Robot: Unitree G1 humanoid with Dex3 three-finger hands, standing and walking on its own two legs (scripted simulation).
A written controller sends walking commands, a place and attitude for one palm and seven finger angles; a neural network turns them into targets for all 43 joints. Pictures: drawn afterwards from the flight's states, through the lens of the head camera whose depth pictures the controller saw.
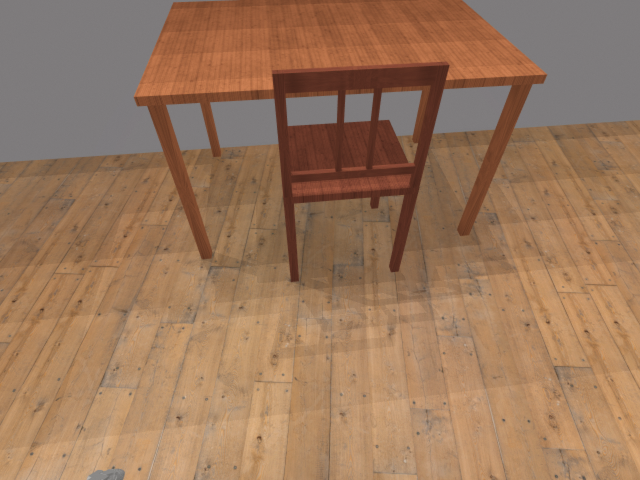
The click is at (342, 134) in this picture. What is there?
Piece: chair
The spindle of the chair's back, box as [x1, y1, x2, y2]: [335, 90, 345, 171]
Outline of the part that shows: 345,90 338,91 335,159 336,171 340,171 341,169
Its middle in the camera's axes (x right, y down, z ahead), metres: +0.05 -0.29 +1.06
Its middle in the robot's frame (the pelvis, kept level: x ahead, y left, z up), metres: +0.99 +0.00 -0.11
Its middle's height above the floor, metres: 0.66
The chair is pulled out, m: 0.00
